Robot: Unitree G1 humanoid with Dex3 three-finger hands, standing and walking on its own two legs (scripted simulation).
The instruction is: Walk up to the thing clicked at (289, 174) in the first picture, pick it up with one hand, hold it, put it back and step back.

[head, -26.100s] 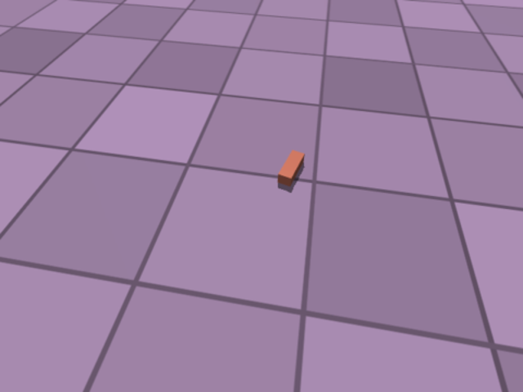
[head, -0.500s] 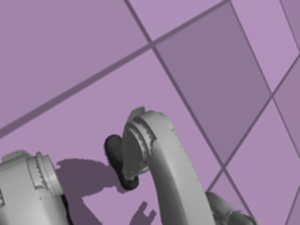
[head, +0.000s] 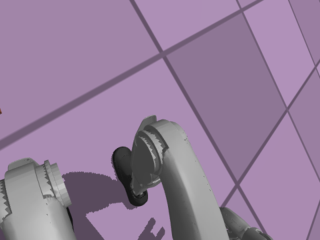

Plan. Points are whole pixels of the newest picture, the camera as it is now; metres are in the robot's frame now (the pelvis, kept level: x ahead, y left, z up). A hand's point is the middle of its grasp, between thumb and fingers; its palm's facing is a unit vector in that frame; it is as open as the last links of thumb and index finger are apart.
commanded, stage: settle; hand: left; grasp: from above
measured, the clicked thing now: out of the picture +0.45 +0.31 -0.28
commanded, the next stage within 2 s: lift in 0.90 s
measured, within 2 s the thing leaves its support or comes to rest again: leaves its support in 0.16 s
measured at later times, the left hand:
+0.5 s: hand out of the picture +0.43 +0.32 -0.17, palm faces -0.48 -0.07 -0.88, open 10.1 cm
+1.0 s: hand out of the picture +0.44 +0.32 -0.12, palm faces -0.46 -0.05 -0.89, open 10.0 cm
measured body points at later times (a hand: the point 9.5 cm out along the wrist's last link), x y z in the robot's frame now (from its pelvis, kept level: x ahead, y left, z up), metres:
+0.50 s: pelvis +0.01 -0.01 +0.02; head +0.25 +0.09 +0.39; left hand +0.45 +0.32 -0.12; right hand +0.10 -0.28 -0.07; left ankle +0.06 +0.11 -0.28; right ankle +0.14 -0.12 -0.28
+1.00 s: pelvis +0.01 +0.00 +0.05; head +0.24 +0.08 +0.42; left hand +0.46 +0.32 -0.07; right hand +0.07 -0.28 -0.05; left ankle +0.06 +0.11 -0.28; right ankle +0.14 -0.12 -0.28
